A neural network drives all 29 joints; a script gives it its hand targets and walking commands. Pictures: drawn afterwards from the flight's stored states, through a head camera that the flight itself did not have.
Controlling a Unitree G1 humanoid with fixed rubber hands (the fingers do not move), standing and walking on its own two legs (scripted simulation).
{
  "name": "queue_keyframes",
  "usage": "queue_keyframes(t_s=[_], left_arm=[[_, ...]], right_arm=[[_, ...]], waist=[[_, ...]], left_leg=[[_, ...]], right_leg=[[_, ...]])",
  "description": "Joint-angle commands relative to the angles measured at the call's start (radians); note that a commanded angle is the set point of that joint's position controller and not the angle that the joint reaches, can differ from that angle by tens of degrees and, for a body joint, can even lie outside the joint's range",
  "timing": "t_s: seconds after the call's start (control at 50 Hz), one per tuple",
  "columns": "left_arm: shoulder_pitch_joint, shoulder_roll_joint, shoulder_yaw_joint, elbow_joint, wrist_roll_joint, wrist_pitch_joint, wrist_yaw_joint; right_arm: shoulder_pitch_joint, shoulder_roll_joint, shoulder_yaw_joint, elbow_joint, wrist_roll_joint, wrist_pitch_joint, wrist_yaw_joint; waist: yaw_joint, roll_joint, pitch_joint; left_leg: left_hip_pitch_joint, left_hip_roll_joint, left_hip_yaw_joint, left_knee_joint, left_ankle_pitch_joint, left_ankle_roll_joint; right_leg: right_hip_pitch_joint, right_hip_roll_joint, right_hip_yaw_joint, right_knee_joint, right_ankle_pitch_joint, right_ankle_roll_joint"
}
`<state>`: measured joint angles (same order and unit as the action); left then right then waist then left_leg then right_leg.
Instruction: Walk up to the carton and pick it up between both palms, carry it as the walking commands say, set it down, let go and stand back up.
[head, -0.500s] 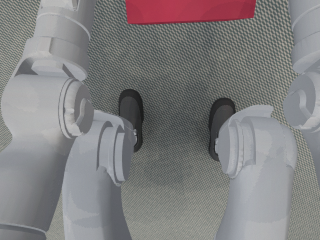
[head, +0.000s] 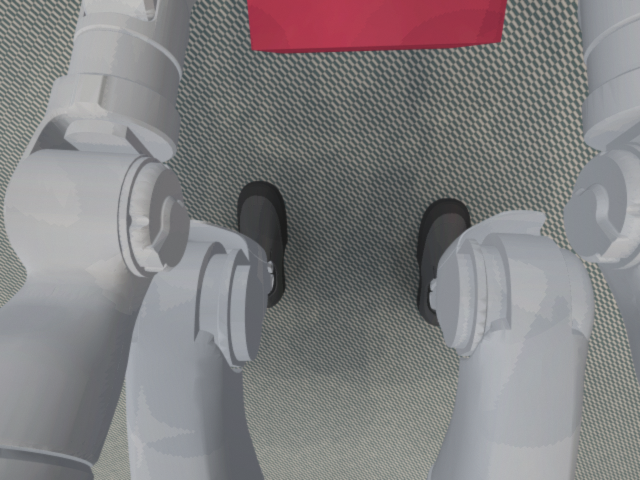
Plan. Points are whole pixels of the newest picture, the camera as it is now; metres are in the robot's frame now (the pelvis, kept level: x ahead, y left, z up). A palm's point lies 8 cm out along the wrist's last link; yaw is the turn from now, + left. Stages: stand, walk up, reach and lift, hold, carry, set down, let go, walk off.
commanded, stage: reach and lift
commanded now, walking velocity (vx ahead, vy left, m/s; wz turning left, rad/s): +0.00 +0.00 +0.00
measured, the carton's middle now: out of the picture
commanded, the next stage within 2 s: none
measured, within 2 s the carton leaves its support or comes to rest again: leaves its support in 0.16 s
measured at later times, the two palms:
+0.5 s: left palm out of the picture +0.57 +0.11 -0.15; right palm out of the picture +0.57 -0.19 -0.15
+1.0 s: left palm out of the picture +0.57 +0.10 -0.07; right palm out of the picture +0.56 -0.19 -0.08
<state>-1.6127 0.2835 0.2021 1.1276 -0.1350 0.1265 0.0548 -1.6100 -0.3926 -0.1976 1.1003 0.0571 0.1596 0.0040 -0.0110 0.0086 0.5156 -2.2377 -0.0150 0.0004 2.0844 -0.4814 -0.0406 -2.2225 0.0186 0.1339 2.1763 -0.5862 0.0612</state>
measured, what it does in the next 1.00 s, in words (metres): stands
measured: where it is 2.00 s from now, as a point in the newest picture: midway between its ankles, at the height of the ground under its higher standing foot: (351, 273)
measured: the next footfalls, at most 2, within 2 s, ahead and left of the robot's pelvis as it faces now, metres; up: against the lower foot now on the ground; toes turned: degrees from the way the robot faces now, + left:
none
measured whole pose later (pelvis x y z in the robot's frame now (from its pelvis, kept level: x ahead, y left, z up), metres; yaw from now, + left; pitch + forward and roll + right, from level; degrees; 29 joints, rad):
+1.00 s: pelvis -0.02 +0.01 +0.01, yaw -1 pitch +26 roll +2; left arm -1.60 0.16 0.25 0.93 -0.09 0.33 0.37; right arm -1.55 -0.30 -0.24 0.88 0.00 0.38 -0.24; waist -0.01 0.01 0.48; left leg -2.08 -0.02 0.00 2.08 -0.47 -0.04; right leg -2.05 0.02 0.13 2.17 -0.58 0.06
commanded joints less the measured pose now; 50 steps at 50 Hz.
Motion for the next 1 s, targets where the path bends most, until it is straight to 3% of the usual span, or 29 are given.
queue_keyframes(t_s=[0.0, 0.06, 0.1, 0.12, 0.2, 0.26, 0.28, 0.32, 0.36, 0.38, 0.44, 0.54, 0.58, 0.64, 0.74, 0.78, 0.82, 0.92, 0.94, 0.98], left_arm=[[-0.547, -0.866, -0.297, -0.313, -0.08, 0.0, -0.203], [-0.606, -0.895, -0.337, -0.354, -0.116, 0.005, -0.187], [-0.641, -0.903, -0.357, -0.411, -0.14, 0.005, -0.174], [-0.678, -0.909, -0.379, -0.458, -0.164, 0.004, -0.168], [-0.708, -0.939, -0.381, -0.499, -0.171, 0.025, -0.154], [-0.698, -0.953, -0.354, -0.459, -0.145, 0.049, -0.157], [-0.693, -0.953, -0.338, -0.443, -0.131, 0.058, -0.161], [-0.724, -0.968, -0.345, -0.474, -0.133, 0.063, -0.168], [-0.752, -0.996, -0.349, -0.51, -0.134, 0.07, -0.174], [-0.742, -1.004, -0.344, -0.506, -0.131, 0.076, -0.176], [-0.776, -1.018, -0.34, -0.564, -0.14, 0.081, -0.176], [-0.757, -1.003, -0.298, -0.499, -0.112, 0.089, -0.196], [-0.754, -1.008, -0.297, -0.495, -0.101, 0.088, -0.204], [-0.784, -1.029, -0.318, -0.554, -0.118, 0.096, -0.203], [-0.781, -1.061, -0.344, -0.621, -0.13, 0.113, -0.192], [-0.745, -1.098, -0.341, -0.616, -0.126, 0.128, -0.19], [-0.695, -1.122, -0.317, -0.572, -0.103, 0.147, -0.19], [-0.593, -1.172, -0.229, -0.412, 0.006, 0.175, -0.204], [-0.584, -1.167, -0.226, -0.403, 0.022, 0.177, -0.208], [-0.561, -1.181, -0.236, -0.41, 0.03, 0.188, -0.208]], right_arm=[[-0.499, 0.919, 0.298, -0.233, 0.1, -0.011, 0.232], [-0.55, 0.921, 0.319, -0.303, 0.123, -0.011, 0.216], [-0.606, 0.931, 0.352, -0.374, 0.152, -0.009, 0.206], [-0.612, 0.953, 0.361, -0.392, 0.159, -0.001, 0.199], [-0.621, 0.989, 0.355, -0.411, 0.155, 0.03, 0.197], [-0.588, 1.014, 0.324, -0.357, 0.123, 0.061, 0.207], [-0.578, 1.021, 0.316, -0.332, 0.112, 0.072, 0.213], [-0.56, 1.053, 0.299, -0.327, 0.098, 0.088, 0.222], [-0.56, 1.071, 0.288, -0.347, 0.092, 0.095, 0.23], [-0.573, 1.081, 0.292, -0.367, 0.092, 0.099, 0.233], [-0.62, 1.098, 0.299, -0.427, 0.104, 0.107, 0.235], [-0.549, 1.165, 0.256, -0.356, 0.059, 0.134, 0.235], [-0.535, 1.164, 0.242, -0.344, 0.054, 0.137, 0.237], [-0.561, 1.161, 0.253, -0.406, 0.064, 0.142, 0.236], [-0.614, 1.166, 0.288, -0.518, 0.103, 0.146, 0.228], [-0.622, 1.175, 0.296, -0.546, 0.105, 0.154, 0.226], [-0.631, 1.182, 0.305, -0.551, 0.107, 0.16, 0.229], [-0.555, 1.205, 0.225, -0.379, 0.035, 0.176, 0.262], [-0.537, 1.218, 0.217, -0.356, 0.032, 0.181, 0.268], [-0.574, 1.224, 0.242, -0.412, 0.045, 0.178, 0.274]], waist=[[-0.047, -0.052, -1.435], [-0.071, -0.037, -1.607], [-0.059, -0.043, -1.755], [-0.072, -0.063, -1.842], [-0.069, -0.052, -1.948], [-0.073, -0.058, -1.875], [-0.06, -0.053, -1.842], [-0.078, -0.059, -1.864], [-0.091, -0.051, -1.907], [-0.077, -0.047, -1.923], [-0.074, -0.052, -2.019], [-0.074, -0.098, -1.964], [-0.068, -0.074, -1.948], [-0.078, -0.083, -2.078], [-0.057, -0.061, -2.26], [-0.064, -0.078, -2.31], [-0.046, -0.071, -2.292], [-0.046, -0.051, -2.072], [-0.031, -0.037, -2.065], [-0.015, -0.047, -2.142]], left_leg=[[0.688, -0.095, 0.067, 0.026, 0.376, 0.017], [0.766, -0.093, 0.069, 0.026, 0.41, 0.009], [0.826, -0.097, 0.077, 0.031, 0.46, 0.008], [0.862, -0.099, 0.082, 0.032, 0.48, 0.008], [0.907, -0.106, 0.088, 0.012, 0.473, 0.007], [0.868, -0.103, 0.096, -0.012, 0.382, 0.011], [0.841, -0.101, 0.102, -0.017, 0.345, 0.011], [0.845, -0.102, 0.103, -0.032, 0.315, 0.012], [0.852, -0.103, 0.108, -0.04, 0.317, 0.01], [0.864, -0.11, 0.109, -0.047, 0.314, 0.01], [0.888, -0.116, 0.113, -0.051, 0.341, 0.011], [0.768, -0.111, 0.127, -0.069, 0.266, 0.018], [0.759, -0.108, 0.133, -0.068, 0.264, 0.015], [0.842, -0.111, 0.125, -0.072, 0.301, 0.01], [0.965, -0.114, 0.128, -0.076, 0.37, 0.009], [1.0, -0.119, 0.121, -0.09, 0.379, 0.011], [0.996, -0.118, 0.125, -0.106, 0.346, 0.013], [0.914, -0.116, 0.11, -0.176, 0.193, 0.017], [0.901, -0.117, 0.116, -0.185, 0.17, 0.015], [0.956, -0.121, 0.11, -0.189, 0.213, 0.017]], right_leg=[[0.502, 0.053, -0.228, -0.11, 0.419, -0.046], [0.564, 0.055, -0.246, -0.113, 0.456, -0.045], [0.639, 0.054, -0.252, -0.111, 0.507, -0.035], [0.693, 0.056, -0.257, -0.109, 0.534, -0.033], [0.721, 0.061, -0.261, -0.124, 0.532, -0.035], [0.675, 0.059, -0.268, -0.146, 0.437, -0.035], [0.666, 0.058, -0.261, -0.155, 0.406, -0.038], [0.668, 0.061, -0.27, -0.164, 0.379, -0.039], [0.678, 0.067, -0.275, -0.175, 0.38, -0.041], [0.684, 0.068, -0.273, -0.18, 0.378, -0.044], [0.738, 0.07, -0.272, -0.188, 0.409, -0.038], [0.786, 0.07, -0.264, -0.21, 0.368, -0.028], [0.758, 0.076, -0.258, -0.213, 0.366, -0.03], [0.821, 0.08, -0.272, -0.209, 0.399, -0.025], [0.867, 0.085, -0.272, -0.212, 0.441, -0.02], [0.893, 0.089, -0.28, -0.22, 0.443, -0.02], [0.871, 0.09, -0.274, -0.239, 0.404, -0.021], [0.686, 0.091, -0.287, -0.29, 0.238, -0.033], [0.67, 0.092, -0.282, -0.298, 0.217, -0.034], [0.707, 0.095, -0.282, -0.305, 0.248, -0.027]])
